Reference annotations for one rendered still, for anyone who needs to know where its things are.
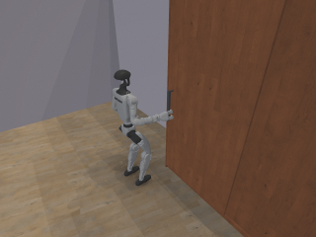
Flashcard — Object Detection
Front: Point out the right robot upper arm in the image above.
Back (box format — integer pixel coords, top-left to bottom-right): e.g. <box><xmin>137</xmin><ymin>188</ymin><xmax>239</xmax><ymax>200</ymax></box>
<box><xmin>126</xmin><ymin>95</ymin><xmax>138</xmax><ymax>126</ymax></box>

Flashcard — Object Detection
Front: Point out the robot right shin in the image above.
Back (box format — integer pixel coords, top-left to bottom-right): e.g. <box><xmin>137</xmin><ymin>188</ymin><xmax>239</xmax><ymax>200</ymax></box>
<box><xmin>138</xmin><ymin>154</ymin><xmax>152</xmax><ymax>181</ymax></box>

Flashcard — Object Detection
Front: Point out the robot left shin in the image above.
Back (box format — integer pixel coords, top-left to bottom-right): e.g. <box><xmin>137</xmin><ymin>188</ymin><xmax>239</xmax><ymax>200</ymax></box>
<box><xmin>127</xmin><ymin>143</ymin><xmax>139</xmax><ymax>171</ymax></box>

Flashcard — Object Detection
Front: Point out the left robot upper arm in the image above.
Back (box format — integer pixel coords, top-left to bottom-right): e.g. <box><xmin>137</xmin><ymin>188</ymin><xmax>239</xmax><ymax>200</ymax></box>
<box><xmin>112</xmin><ymin>88</ymin><xmax>119</xmax><ymax>112</ymax></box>

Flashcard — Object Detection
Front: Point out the robot shin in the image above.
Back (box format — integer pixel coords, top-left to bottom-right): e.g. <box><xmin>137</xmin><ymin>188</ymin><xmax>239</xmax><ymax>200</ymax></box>
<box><xmin>127</xmin><ymin>143</ymin><xmax>139</xmax><ymax>171</ymax></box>
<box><xmin>138</xmin><ymin>154</ymin><xmax>152</xmax><ymax>181</ymax></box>

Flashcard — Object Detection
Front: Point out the handle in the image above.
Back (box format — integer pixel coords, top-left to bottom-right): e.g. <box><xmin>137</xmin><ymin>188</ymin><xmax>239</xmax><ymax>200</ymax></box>
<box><xmin>167</xmin><ymin>90</ymin><xmax>174</xmax><ymax>121</ymax></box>

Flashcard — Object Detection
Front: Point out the wardrobe door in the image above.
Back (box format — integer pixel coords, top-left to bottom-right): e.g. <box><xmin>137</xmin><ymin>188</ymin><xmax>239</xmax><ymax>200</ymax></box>
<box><xmin>225</xmin><ymin>0</ymin><xmax>316</xmax><ymax>237</ymax></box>
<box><xmin>166</xmin><ymin>0</ymin><xmax>287</xmax><ymax>216</ymax></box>

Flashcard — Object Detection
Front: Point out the robot right hand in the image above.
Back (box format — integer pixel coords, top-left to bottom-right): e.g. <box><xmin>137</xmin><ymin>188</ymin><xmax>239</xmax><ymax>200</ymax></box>
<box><xmin>154</xmin><ymin>110</ymin><xmax>174</xmax><ymax>121</ymax></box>

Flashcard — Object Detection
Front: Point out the robot right forearm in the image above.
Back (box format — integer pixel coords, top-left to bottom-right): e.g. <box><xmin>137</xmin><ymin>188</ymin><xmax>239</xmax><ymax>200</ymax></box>
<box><xmin>133</xmin><ymin>115</ymin><xmax>160</xmax><ymax>126</ymax></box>

